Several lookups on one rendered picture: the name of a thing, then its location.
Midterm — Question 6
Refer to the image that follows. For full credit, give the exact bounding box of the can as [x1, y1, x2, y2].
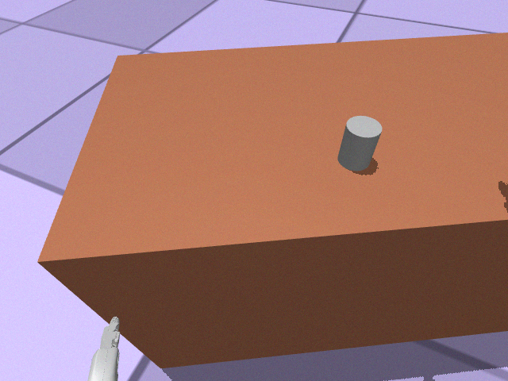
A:
[337, 116, 382, 171]

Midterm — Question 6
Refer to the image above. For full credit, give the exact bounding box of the left robot hand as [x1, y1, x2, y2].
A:
[87, 317, 120, 381]

